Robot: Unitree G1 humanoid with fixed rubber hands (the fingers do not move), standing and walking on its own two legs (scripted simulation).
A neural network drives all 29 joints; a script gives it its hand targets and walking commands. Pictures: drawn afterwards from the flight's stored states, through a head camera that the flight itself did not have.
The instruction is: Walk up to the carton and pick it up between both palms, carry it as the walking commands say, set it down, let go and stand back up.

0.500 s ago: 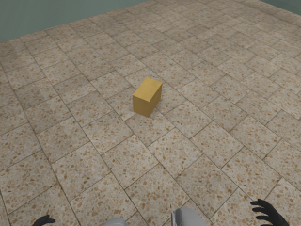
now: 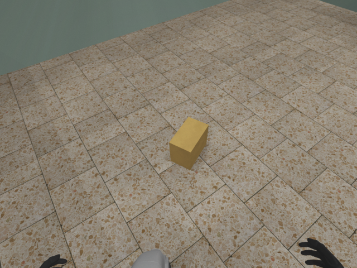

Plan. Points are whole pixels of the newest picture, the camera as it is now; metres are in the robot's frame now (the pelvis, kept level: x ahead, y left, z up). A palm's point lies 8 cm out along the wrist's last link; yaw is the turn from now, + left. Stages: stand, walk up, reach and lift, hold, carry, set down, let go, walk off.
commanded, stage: walk up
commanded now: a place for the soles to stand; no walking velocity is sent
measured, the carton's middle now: (189, 143) +0.91 +0.01 -0.65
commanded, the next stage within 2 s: none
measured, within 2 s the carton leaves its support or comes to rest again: neither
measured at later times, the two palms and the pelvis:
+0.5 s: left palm (101, 167) +0.37 +0.26 -0.05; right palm (348, 241) +0.20 -0.36 -0.08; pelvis +0.19 -0.03 -0.01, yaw -5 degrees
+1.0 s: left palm (98, 155) +0.43 +0.30 -0.09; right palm (296, 143) +0.47 -0.31 -0.06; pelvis +0.32 -0.01 +0.01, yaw -3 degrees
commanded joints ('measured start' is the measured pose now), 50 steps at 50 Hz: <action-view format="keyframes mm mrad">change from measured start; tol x32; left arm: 1 -61 156 66 -101 -6 -14 -3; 50 -171 162 14 200 -48 11 35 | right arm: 1 186 -231 -116 -37 -10 -27 -32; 50 -207 -195 -25 164 34 -19 -69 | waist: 1 -145 15 -94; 50 -40 -1 -191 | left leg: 1 496 16 -116 -125 -122 56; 3 537 393 -779 -405 -435 236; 17 103 243 -96 -348 -243 143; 23 -303 -22 -172 633 -330 8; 34 323 -45 8 -87 89 -7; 37 223 304 -536 -313 -123 193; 50 330 132 -90 -112 547 47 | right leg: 1 -391 -71 62 122 22 -100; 4 -656 61 248 680 -116 -39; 19 8 96 31 -53 204 -59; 22 190 -346 853 -424 -267 -316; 36 -346 12 21 154 -94 3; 50 34 -40 150 -125 529 -47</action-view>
